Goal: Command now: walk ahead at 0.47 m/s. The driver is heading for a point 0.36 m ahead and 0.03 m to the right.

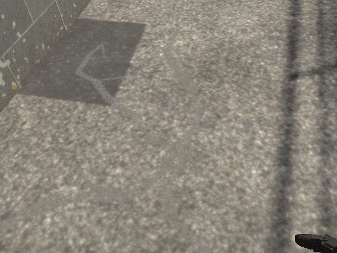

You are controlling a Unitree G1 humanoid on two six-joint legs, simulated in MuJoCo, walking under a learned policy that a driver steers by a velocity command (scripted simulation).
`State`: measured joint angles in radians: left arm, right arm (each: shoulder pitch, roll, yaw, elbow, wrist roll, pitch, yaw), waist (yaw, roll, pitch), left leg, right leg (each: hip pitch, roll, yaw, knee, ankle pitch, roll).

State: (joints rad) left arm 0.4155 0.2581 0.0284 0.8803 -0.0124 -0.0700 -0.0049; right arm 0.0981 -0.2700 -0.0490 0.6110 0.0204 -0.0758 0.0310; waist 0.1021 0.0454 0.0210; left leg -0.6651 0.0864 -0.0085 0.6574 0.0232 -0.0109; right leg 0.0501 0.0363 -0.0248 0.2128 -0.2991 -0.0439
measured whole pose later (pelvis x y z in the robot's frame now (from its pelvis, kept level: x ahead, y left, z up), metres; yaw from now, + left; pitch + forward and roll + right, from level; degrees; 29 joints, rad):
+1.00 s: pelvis +0.32 +0.01 -0.01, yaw +0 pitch +0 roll +0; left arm 0.09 0.22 0.04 0.85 0.00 0.00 0.00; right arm 0.23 -0.25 -0.03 0.95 -0.01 0.02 -0.04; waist -0.02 0.00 0.03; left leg -0.10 0.02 0.01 0.51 -0.40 -0.02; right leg -0.35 0.02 -0.01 0.56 -0.20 -0.04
